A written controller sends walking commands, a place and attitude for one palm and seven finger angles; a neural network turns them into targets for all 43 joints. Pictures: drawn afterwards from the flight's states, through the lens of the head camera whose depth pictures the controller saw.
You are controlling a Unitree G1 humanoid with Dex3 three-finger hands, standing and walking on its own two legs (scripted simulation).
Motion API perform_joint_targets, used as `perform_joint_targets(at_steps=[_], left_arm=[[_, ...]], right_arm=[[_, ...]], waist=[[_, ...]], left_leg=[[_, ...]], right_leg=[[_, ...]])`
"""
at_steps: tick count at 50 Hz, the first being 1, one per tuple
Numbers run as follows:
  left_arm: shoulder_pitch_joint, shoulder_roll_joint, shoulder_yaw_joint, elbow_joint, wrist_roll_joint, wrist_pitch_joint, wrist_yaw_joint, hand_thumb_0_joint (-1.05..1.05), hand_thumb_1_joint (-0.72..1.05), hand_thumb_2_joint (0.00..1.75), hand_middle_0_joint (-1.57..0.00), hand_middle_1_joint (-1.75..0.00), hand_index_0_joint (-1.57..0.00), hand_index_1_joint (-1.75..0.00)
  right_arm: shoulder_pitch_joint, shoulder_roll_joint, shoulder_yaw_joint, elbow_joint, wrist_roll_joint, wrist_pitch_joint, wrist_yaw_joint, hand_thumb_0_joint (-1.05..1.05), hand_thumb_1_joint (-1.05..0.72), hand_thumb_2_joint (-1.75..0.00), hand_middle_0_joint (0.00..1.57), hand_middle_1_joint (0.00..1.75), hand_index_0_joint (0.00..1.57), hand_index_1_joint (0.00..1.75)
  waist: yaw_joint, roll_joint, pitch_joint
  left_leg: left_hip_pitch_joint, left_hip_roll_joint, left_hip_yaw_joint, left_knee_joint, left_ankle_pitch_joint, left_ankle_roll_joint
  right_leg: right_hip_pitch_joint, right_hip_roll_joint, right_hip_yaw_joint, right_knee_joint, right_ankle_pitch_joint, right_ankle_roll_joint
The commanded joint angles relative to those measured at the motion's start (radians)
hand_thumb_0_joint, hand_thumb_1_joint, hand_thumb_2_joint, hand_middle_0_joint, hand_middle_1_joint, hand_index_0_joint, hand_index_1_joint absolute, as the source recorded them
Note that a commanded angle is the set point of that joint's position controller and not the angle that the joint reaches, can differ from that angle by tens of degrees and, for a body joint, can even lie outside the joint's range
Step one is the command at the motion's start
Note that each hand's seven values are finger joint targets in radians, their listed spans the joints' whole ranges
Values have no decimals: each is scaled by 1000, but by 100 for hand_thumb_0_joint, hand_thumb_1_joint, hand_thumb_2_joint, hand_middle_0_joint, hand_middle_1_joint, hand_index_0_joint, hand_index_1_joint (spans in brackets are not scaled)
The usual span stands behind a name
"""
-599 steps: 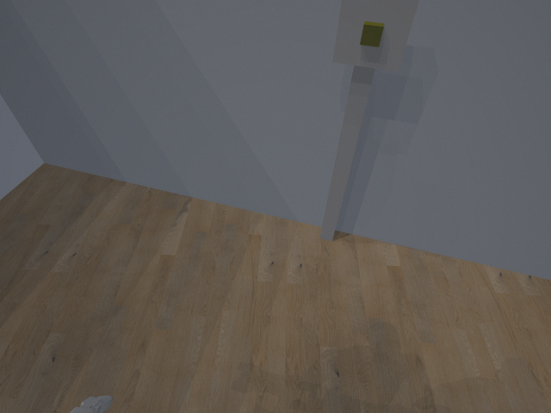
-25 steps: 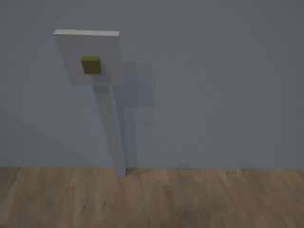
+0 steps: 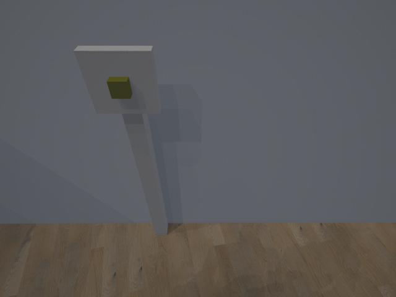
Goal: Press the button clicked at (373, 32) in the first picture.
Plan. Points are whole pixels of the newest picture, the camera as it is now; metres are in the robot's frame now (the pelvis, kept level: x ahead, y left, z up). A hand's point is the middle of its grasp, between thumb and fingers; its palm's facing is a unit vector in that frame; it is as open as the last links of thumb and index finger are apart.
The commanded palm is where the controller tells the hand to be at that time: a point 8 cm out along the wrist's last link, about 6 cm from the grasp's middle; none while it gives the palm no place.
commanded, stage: look again from close up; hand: left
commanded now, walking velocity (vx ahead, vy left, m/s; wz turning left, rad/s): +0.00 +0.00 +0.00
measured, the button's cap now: (120, 87) +0.56 +0.23 +0.16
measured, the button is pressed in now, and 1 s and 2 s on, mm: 0 0 0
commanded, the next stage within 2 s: shuffle to correct the standing spot in 0.06 s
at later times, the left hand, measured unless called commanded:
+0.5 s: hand out of the picture -0.02 +0.16 -0.19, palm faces +0.06 -0.99 -0.14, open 7.4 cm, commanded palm none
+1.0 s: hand out of the picture +0.09 +0.21 -0.18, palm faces +0.04 -0.99 -0.15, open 7.4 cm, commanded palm none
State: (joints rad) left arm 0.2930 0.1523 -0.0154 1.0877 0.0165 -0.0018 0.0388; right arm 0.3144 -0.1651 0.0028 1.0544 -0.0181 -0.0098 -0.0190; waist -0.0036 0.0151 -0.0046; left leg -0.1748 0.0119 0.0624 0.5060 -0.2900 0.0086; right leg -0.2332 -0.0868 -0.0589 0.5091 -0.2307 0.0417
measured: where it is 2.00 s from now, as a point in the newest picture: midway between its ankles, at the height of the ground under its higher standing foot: outside the picture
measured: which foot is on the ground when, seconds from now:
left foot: down 0.00-0.62, up 0.64-0.78, down 0.80-1.00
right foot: down 0.00-0.82, up 0.84-1.00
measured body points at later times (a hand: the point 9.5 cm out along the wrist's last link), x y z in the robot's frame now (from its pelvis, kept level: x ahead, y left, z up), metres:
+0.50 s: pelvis +0.03 +0.00 +0.00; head +0.02 +0.02 +0.44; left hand -0.02 +0.21 -0.17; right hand -0.02 -0.22 -0.16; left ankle -0.01 +0.11 -0.74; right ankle +0.03 -0.14 -0.73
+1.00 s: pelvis +0.09 +0.05 +0.00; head +0.12 +0.07 +0.45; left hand +0.09 +0.26 -0.17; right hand +0.15 -0.19 -0.14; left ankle +0.11 +0.12 -0.74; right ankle +0.04 -0.09 -0.69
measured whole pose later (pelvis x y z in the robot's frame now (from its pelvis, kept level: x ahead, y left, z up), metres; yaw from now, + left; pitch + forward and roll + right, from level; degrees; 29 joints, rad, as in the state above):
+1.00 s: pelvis +0.09 +0.05 +0.00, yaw +0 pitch +0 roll -1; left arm 0.28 0.14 0.02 1.07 0.02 0.04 0.04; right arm 0.19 -0.15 -0.02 1.02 -0.02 -0.02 -0.06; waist 0.01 -0.03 0.07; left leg -0.26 0.01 0.13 0.51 -0.25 0.07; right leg -0.31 -0.04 -0.04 0.85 -0.52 0.02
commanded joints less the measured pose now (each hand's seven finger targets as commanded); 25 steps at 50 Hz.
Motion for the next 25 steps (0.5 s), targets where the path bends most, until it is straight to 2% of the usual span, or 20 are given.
perform_joint_targets(at_steps=[1,8,11,13,16,18,19,21,23,24,25], left_arm=[[49,105,23,-40,0,-16,-1,0,90,90,-20,-30,-20,-30],[68,99,26,-36,-2,-21,-3,0,90,90,-20,-30,-20,-30],[88,105,33,-34,4,-18,-6,0,90,90,-20,-30,-20,-30],[102,117,43,-34,7,-13,-8,0,90,90,-20,-30,-20,-30],[118,131,58,-36,5,-13,-9,0,90,90,-20,-30,-20,-30],[116,124,63,-40,5,-14,-11,0,90,90,-20,-30,-20,-30],[109,118,63,-44,5,-16,-12,0,90,90,-20,-30,-20,-30],[97,95,62,-52,7,-16,-16,0,90,90,-20,-30,-20,-30],[83,51,55,-64,11,-19,-21,0,90,90,-20,-30,-20,-30],[77,26,49,-71,14,-25,-24,0,90,90,-20,-30,-20,-30],[73,10,43,-71,15,-32,-26,0,90,90,-20,-30,-20,-30]], right_arm=[[55,-83,-18,-30,5,-10,1,0,-90,-90,20,30,20,30],[56,-74,-15,-16,6,-11,0,0,-90,-90,20,30,20,30],[77,-73,-16,-3,0,-1,3,0,-90,-90,20,30,20,30],[77,-64,-19,-6,-5,7,7,0,-90,-90,20,30,20,30],[100,-46,-20,-2,-7,9,10,0,-90,-90,20,30,20,30],[117,-33,-21,3,-7,3,10,0,-90,-90,20,30,20,30],[131,-30,-20,9,-6,-2,10,0,-90,-90,20,30,20,30],[161,-45,-25,16,-6,-9,8,0,-90,-90,20,30,20,30],[193,-82,-31,27,-5,-19,4,0,-90,-90,20,30,20,30],[197,-95,-33,30,-4,-26,-1,0,-90,-90,20,30,20,30],[186,-98,-33,28,-3,-31,-6,0,-90,-90,20,30,20,30]], waist=[[1,-44,128],[5,-20,101],[10,-41,95],[16,-77,136],[9,-138,142],[4,-120,150],[-1,-99,155],[-9,-7,170],[-18,157,191],[-15,195,193],[-6,196,195]], left_leg=[[-133,71,-96,-162,-26,14],[-112,68,-81,-149,5,8],[-135,50,-64,-123,-153,10],[-181,24,-42,-79,-212,11],[-178,3,-9,5,-175,14],[-153,2,-7,9,-150,18],[-143,6,-16,-13,-144,21],[-128,42,-77,-93,-205,35],[-146,130,-201,-227,-282,74],[-129,179,-265,-266,-235,105],[-98,198,-284,-258,-132,128]], right_leg=[[-10,-27,68,-125,-68,-61],[-1,-35,76,-147,-59,-64],[0,-35,92,-155,-256,-77],[-34,-53,129,-190,-390,-90],[-73,-91,182,-238,-480,-120],[-107,-95,176,-226,-465,-129],[-114,-82,157,-200,-439,-129],[-142,-28,93,-119,-394,-115],[-146,45,-16,47,-264,-95],[-152,70,-60,127,-180,-90],[-171,74,-65,154,-155,-92]])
